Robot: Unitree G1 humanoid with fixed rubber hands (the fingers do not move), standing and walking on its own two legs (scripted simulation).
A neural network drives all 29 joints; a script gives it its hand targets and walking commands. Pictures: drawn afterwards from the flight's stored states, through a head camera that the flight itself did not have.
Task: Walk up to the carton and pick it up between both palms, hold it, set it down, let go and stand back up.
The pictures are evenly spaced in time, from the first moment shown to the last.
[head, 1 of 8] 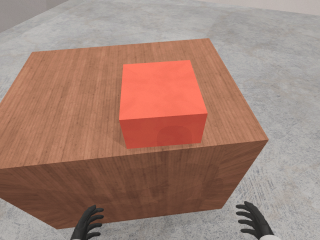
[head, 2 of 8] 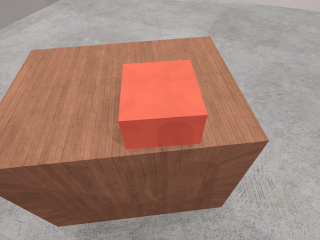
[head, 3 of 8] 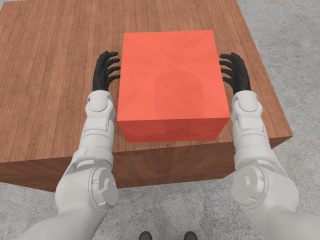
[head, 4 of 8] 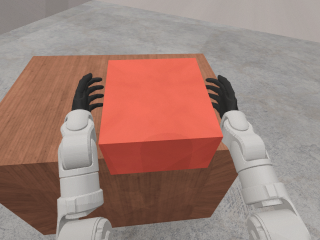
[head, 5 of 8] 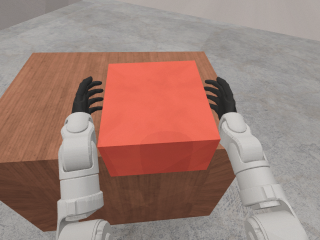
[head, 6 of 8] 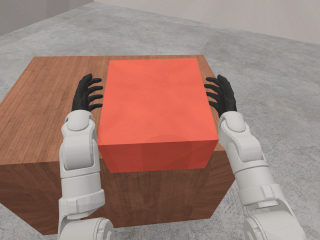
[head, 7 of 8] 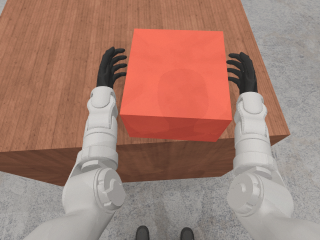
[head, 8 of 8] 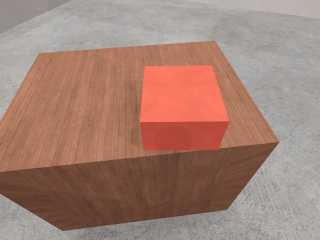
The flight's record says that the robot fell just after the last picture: no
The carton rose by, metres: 0.15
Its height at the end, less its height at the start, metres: +0.00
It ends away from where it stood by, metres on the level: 0.03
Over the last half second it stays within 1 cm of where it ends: yes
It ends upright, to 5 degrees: yes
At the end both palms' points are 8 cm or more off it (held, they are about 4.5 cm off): yes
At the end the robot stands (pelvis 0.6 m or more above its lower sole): yes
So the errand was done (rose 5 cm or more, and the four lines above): yes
